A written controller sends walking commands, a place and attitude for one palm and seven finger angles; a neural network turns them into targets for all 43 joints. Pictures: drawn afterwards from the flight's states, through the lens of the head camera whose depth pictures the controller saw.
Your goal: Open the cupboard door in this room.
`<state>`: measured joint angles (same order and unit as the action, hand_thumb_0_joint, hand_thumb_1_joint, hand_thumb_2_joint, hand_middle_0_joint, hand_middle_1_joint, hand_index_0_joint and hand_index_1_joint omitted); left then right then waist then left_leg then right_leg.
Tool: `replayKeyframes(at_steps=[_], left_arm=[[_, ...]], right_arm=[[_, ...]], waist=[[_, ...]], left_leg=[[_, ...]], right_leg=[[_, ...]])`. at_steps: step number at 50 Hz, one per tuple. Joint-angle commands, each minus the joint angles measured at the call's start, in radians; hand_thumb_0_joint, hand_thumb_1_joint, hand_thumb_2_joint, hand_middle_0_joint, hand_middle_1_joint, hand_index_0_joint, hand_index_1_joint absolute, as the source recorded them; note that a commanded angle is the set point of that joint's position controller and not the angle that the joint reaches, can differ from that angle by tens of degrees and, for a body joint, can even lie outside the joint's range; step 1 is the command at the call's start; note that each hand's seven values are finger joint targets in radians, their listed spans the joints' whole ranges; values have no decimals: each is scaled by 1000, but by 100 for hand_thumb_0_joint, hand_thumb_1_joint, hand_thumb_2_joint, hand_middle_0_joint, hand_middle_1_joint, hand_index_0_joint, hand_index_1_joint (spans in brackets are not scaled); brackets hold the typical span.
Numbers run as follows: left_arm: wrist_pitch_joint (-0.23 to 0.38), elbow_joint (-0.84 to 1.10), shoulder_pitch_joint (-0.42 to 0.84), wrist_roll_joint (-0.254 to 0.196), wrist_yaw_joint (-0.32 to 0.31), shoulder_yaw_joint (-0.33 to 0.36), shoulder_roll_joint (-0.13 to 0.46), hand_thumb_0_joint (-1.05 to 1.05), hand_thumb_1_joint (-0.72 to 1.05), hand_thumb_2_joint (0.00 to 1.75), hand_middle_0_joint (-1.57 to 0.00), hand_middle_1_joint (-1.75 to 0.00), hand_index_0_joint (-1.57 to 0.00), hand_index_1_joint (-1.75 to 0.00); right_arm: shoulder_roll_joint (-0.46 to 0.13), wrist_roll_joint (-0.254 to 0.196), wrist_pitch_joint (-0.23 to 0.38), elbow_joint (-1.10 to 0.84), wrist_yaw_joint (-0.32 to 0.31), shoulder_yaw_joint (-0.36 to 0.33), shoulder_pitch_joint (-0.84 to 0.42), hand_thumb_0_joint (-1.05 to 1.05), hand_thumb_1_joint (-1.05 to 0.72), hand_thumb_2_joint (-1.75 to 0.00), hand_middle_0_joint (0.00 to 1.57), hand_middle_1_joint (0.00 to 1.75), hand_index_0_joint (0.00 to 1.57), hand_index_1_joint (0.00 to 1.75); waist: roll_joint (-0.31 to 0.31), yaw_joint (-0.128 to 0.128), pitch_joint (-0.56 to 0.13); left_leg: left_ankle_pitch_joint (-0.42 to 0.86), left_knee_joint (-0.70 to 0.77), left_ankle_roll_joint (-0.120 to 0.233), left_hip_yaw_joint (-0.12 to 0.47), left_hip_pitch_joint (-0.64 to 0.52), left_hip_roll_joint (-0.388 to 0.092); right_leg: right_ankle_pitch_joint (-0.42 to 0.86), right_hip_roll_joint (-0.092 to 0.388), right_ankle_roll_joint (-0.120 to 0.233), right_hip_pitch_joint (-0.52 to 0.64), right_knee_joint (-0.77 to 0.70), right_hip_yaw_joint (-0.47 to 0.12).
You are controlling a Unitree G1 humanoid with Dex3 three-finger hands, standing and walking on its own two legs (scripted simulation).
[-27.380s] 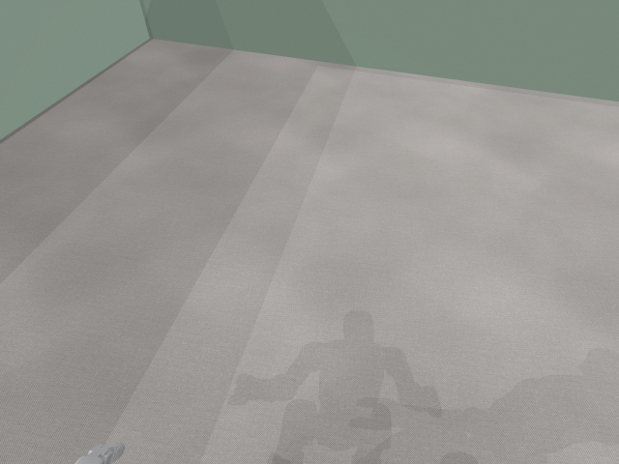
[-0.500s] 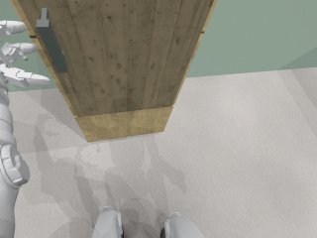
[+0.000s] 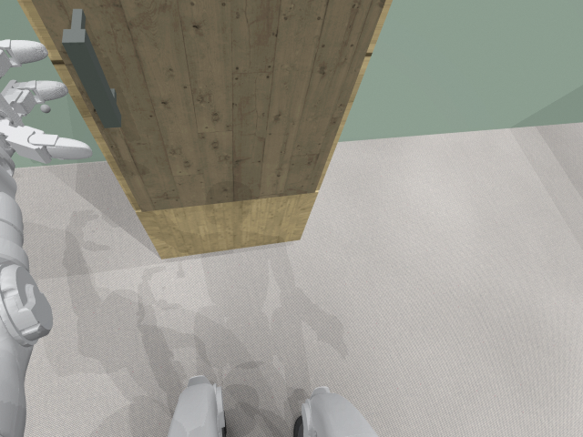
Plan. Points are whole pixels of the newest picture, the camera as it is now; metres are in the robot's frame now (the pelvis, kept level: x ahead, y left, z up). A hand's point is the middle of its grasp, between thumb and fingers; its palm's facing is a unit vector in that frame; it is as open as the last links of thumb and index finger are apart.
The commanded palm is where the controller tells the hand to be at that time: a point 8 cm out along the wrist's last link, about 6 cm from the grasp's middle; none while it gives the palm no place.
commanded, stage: slide the fingers in behind the handle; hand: left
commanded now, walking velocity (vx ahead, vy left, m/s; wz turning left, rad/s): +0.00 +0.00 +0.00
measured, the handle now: (96, 72) +0.57 +0.22 +0.09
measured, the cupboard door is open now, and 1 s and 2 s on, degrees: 0 0 0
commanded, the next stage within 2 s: close the thumb around the handle in 1.46 s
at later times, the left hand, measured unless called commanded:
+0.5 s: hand (79, 102) +0.52 +0.23 +0.10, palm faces +0.13 -0.99 +0.01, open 14.0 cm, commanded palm +0.49 +0.26 +0.09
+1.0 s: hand (113, 105) +0.52 +0.20 +0.09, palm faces +0.13 -0.99 +0.02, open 14.0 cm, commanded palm +0.49 +0.23 +0.09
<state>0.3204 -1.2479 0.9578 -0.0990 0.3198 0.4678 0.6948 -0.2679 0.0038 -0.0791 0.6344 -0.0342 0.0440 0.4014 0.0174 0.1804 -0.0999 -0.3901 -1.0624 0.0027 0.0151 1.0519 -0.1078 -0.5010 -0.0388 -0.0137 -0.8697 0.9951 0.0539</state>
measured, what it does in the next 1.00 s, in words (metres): stands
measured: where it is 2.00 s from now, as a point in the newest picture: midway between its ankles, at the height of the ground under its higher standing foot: outside the picture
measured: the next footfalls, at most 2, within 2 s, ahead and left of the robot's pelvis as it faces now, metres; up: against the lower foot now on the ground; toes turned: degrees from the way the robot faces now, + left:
none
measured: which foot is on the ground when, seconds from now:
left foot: down 0.00-1.00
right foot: down 0.00-1.00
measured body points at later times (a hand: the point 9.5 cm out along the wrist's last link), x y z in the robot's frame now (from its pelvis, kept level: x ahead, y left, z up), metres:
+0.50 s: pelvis +0.00 +0.00 +0.00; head +0.12 +0.03 +0.44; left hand +0.51 +0.29 +0.10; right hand +0.00 -0.26 -0.10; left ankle +0.05 +0.12 -0.66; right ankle -0.02 -0.14 -0.66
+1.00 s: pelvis +0.00 -0.01 +0.00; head +0.12 +0.02 +0.43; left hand +0.51 +0.25 +0.09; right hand +0.00 -0.27 -0.11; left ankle +0.05 +0.12 -0.66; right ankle -0.02 -0.14 -0.66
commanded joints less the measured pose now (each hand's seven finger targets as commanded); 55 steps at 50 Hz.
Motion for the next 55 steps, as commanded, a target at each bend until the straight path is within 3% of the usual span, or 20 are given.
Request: replayKeyframes(at_steps=[1,3,7,8,11,17,19,24,27,28,29,34,39,41,44,46,49,52,53,55], left_arm=[[82,240,457,-21,-3,31,249,0,-50,30,-30,-120,-30,-120],[85,255,453,-7,-13,8,224,0,-50,30,-30,-120,-30,-120],[77,276,454,7,-47,45,263,0,-50,30,-30,-120,-30,-120],[72,282,443,5,-52,20,219,0,-50,30,-30,-120,-30,-120],[80,309,454,8,-72,25,211,0,-50,30,-30,-120,-30,-120],[72,262,397,12,-92,33,202,0,-50,30,-30,-120,-30,-120],[71,266,401,12,-94,1,158,0,-50,30,-30,-120,-30,-120],[83,272,382,-3,-100,-15,103,0,-50,30,-30,-120,-30,-120],[95,300,366,-4,-109,21,137,0,-50,30,-30,-120,-30,-120],[92,296,365,-2,-110,-21,82,0,-50,30,-30,-120,-30,-120],[95,302,377,0,-118,0,110,0,-50,30,-30,-120,-30,-120],[106,295,440,16,-149,-27,86,0,-50,30,-30,-120,-30,-120],[129,323,467,17,-167,-59,30,0,-50,30,-30,-120,-30,-120],[125,287,431,17,-170,-51,30,0,-50,30,-30,-120,-30,-120],[89,219,436,22,-179,-62,28,0,-50,30,-30,-120,-30,-120],[92,253,450,27,-188,-30,66,0,-50,30,-30,-120,-30,-120],[119,309,474,28,-202,-38,46,0,-50,30,-30,-120,-30,-120],[141,306,467,34,-215,-55,20,0,-50,30,-30,-120,-30,-120],[138,294,466,34,-216,-85,-24,0,-50,30,-30,-120,-30,-120],[122,263,445,36,-220,-61,6,0,-50,30,-30,-120,-30,-120]], right_arm=[[-199,5,25,-38,-22,-75,174,0,-90,-90,20,30,20,30],[-193,6,25,-37,-16,-77,171,0,-90,-90,20,30,20,30],[-196,9,22,-39,-12,-79,178,0,-90,-90,20,30,20,30],[-188,8,24,-42,-8,-80,174,0,-90,-90,20,30,20,30],[-187,13,24,-38,-3,-81,180,0,-90,-90,20,30,20,30],[-187,10,21,-44,2,-81,177,0,-90,-90,20,30,20,30],[-183,10,21,-43,5,-84,177,0,-90,-90,20,30,20,30],[-177,12,23,-42,12,-90,175,0,-90,-90,20,30,20,30],[-179,13,21,-44,13,-92,180,0,-90,-90,20,30,20,30],[-171,11,22,-47,17,-91,169,0,-90,-90,20,30,20,30],[-174,13,21,-41,16,-92,173,0,-90,-90,20,30,20,30],[-172,14,23,-35,17,-91,163,0,-90,-90,20,30,20,30],[-167,20,35,-25,21,-95,158,0,-90,-90,20,30,20,30],[-169,23,33,-24,24,-94,166,0,-90,-90,20,30,20,30],[-173,18,29,-27,23,-90,160,0,-90,-90,20,30,20,30],[-175,22,31,-34,21,-90,165,0,-90,-90,20,30,20,30],[-165,26,36,-35,27,-92,160,0,-90,-90,20,30,20,30],[-163,28,36,-30,31,-92,162,0,-90,-90,20,30,20,30],[-159,27,37,-28,35,-95,160,0,-90,-90,20,30,20,30],[-167,28,33,-26,36,-95,169,0,-90,-90,20,30,20,30]], waist=[[194,11,-457],[240,4,-491],[232,-5,-508],[235,-4,-514],[236,-4,-517],[157,-4,-466],[158,4,-448],[155,1,-448],[145,-18,-489],[158,-10,-467],[152,-13,-456],[147,9,-423],[195,8,-481],[167,2,-473],[99,21,-406],[123,7,-443],[162,-1,-497],[161,5,-494],[151,15,-477],[127,10,-460]], left_leg=[[267,81,33,45,-551,47],[290,80,25,50,-591,45],[310,81,26,51,-596,43],[317,79,27,43,-596,48],[347,79,24,52,-618,45],[314,90,29,34,-552,49],[307,94,28,34,-559,50],[317,96,27,32,-571,53],[355,95,27,31,-581,54],[339,95,26,26,-576,58],[332,98,25,29,-574,54],[267,101,26,37,-554,55],[300,91,20,46,-616,54],[307,92,21,47,-599,57],[234,97,29,35,-514,60],[252,92,31,29,-516,64],[296,83,25,32,-566,61],[315,80,22,38,-575,58],[297,80,22,37,-569,59],[280,87,24,34,-543,60]], right_leg=[[257,-36,26,-39,-133,-12],[258,-35,29,-58,-125,-5],[275,-37,27,-39,-123,-5],[289,-39,25,-26,-127,-7],[306,-42,30,-28,-120,0],[321,-42,21,13,-133,-6],[313,-42,21,0,-139,-5],[325,-43,23,5,-142,-4],[365,-41,24,38,-131,-7],[353,-41,23,23,-135,-6],[346,-40,23,25,-136,-5],[284,-38,22,-6,-141,-8],[287,-37,29,-32,-130,-5],[297,-38,30,-14,-129,-3],[267,-34,19,-8,-145,-8],[290,-33,22,19,-137,-15],[313,-34,24,11,-127,-13],[321,-35,25,-3,-117,-10],[308,-36,23,-15,-122,-8],[306,-36,22,7,-127,-8]])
